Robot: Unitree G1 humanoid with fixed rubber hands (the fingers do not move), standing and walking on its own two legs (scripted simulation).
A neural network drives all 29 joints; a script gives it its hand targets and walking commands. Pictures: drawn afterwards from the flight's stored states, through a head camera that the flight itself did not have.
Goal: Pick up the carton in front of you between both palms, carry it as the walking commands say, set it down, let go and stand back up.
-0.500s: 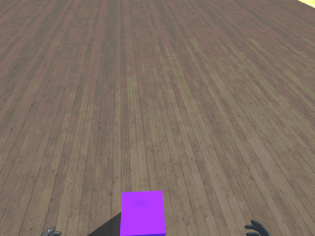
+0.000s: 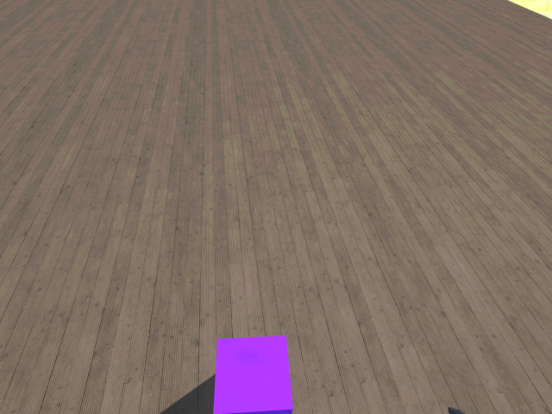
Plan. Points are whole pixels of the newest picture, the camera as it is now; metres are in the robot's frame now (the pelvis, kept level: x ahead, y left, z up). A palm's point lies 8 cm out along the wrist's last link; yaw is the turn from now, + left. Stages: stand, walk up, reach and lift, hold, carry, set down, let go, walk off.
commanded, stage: stand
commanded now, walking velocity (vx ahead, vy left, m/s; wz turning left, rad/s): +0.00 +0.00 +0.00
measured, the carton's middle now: (252, 385) +0.38 +0.04 -0.65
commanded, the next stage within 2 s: none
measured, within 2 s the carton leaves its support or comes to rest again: neither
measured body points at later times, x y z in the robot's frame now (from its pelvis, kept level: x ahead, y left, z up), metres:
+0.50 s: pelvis -0.01 +0.00 +0.00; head -0.01 +0.00 +0.45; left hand +0.08 +0.31 -0.12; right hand +0.09 -0.31 -0.11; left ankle +0.00 +0.11 -0.74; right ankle -0.04 -0.14 -0.74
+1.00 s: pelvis -0.02 +0.00 +0.00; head -0.02 +0.00 +0.45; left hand +0.08 +0.31 -0.12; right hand +0.09 -0.32 -0.11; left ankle +0.00 +0.11 -0.74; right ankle -0.04 -0.14 -0.74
